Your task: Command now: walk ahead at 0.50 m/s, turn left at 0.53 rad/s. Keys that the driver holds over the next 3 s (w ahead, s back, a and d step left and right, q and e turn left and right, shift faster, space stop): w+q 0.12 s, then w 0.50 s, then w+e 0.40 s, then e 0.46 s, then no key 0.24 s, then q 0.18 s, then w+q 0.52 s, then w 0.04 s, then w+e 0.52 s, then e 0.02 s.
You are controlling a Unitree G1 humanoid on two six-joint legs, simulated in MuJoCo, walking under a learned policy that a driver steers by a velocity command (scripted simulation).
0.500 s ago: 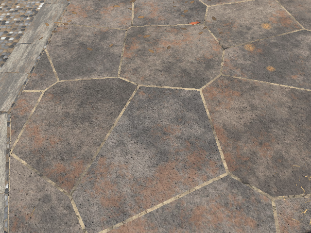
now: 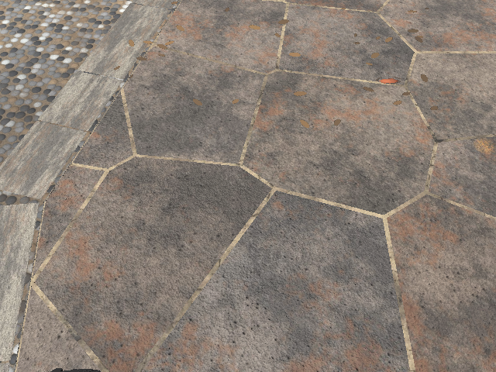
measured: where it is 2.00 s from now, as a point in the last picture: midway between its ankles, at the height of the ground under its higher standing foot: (227, 260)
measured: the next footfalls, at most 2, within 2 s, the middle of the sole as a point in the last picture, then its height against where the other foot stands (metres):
right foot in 0.20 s outside the picture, level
left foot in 0.68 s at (186, 354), level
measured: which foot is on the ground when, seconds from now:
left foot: down 0.00-0.20, up 0.22-0.66, down 0.68-1.00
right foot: up 0.00-0.18, down 0.20-0.68, up 0.70-1.00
